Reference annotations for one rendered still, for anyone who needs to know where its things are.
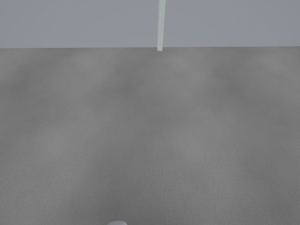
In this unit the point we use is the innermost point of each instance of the panel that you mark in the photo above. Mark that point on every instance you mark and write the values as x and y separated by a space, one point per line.
160 24

